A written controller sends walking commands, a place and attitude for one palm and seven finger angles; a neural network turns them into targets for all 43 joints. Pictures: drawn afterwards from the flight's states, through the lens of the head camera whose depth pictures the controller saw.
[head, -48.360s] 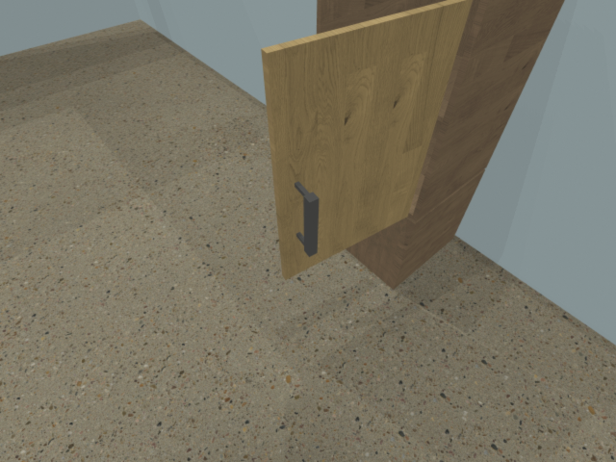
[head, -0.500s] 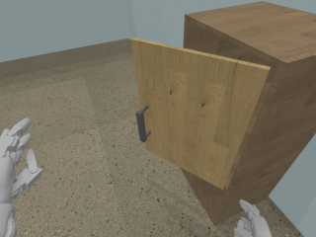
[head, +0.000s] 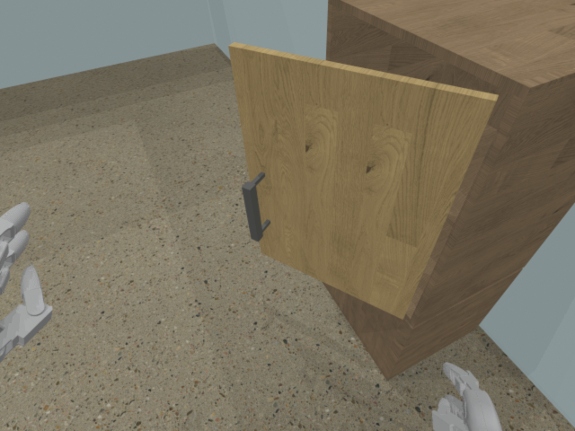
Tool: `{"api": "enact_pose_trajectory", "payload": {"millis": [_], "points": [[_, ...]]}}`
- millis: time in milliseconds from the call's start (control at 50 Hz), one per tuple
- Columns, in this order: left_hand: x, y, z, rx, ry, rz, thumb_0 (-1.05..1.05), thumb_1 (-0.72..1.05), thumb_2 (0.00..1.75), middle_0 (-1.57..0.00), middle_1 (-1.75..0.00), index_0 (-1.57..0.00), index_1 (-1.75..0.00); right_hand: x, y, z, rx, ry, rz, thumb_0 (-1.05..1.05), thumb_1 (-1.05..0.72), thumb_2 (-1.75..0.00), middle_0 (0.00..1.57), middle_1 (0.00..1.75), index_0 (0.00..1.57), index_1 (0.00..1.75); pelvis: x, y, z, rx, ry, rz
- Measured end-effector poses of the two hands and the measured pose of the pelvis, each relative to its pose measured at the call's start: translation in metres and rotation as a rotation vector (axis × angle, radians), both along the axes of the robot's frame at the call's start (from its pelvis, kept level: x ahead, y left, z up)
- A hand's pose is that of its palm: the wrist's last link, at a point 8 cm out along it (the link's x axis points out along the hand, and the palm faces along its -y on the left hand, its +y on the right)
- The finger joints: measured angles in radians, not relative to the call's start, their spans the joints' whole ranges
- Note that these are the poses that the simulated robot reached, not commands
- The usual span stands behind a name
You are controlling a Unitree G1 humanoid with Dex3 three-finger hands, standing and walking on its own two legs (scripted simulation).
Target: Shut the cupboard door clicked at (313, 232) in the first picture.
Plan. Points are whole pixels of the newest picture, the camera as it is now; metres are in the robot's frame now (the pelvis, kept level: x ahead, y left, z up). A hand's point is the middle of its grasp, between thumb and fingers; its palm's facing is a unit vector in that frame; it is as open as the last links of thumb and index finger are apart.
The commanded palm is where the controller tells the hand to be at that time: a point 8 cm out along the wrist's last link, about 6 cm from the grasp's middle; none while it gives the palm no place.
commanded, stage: step back with the hand held close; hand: left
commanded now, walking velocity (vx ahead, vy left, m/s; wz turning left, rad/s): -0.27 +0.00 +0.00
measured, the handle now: (258, 207) +0.62 +0.12 -0.11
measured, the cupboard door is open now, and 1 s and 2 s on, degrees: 33 33 33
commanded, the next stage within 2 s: stop stepping back and stand still in 1.40 s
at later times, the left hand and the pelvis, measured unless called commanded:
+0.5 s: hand out of the picture +0.12 +0.28 +0.17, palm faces +0.47 -0.76 -0.45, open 7.4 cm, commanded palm +0.06 +0.31 +0.18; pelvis -0.07 +0.00 -0.01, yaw +1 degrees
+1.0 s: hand out of the picture +0.06 +0.28 +0.18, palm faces +0.50 -0.74 -0.46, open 7.4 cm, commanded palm -0.02 +0.32 +0.18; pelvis -0.13 +0.01 -0.02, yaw +5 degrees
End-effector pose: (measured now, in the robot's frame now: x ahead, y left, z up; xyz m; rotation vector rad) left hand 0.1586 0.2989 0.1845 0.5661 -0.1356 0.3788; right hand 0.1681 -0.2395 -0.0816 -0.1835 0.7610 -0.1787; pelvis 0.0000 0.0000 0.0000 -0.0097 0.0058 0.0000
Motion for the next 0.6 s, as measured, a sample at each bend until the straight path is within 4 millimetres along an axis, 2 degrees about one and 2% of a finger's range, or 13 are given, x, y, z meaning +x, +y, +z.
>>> {"api": "enact_pose_trajectory", "payload": {"millis": [200, 420, 600], "points": [[-0.027, 0.012, -0.001, 0.029, -0.033, -0.016, 0.01, 0.89, 0.90, -0.21, -0.30, -0.21, -0.31, -0.032, 0.013, 0.004, -0.012, -0.009, 0.009, 0.01, -0.90, -0.90, 0.21, 0.30, 0.20, 0.30, -0.031, 0.008, -0.003, -0.012, 0.011, -0.001], [-0.071, 0.012, -0.005, 0.032, -0.123, 0.014, 0.01, 0.89, 0.90, -0.21, -0.30, -0.21, -0.31, -0.067, 0.011, -0.001, -0.051, -0.011, 0.060, 0.01, -0.90, -0.90, 0.21, 0.30, 0.20, 0.30, -0.062, 0.004, -0.011, -0.035, 0.000, 0.021], [-0.084, 0.014, -0.001, 0.046, -0.197, -0.006, 0.01, 0.89, 0.90, -0.21, -0.30, -0.21, -0.31, -0.089, 0.008, 0.000, -0.076, -0.021, 0.059, 0.01, -0.90, -0.90, 0.21, 0.30, 0.20, 0.30, -0.079, 0.005, -0.013, -0.044, -0.007, 0.022]]}}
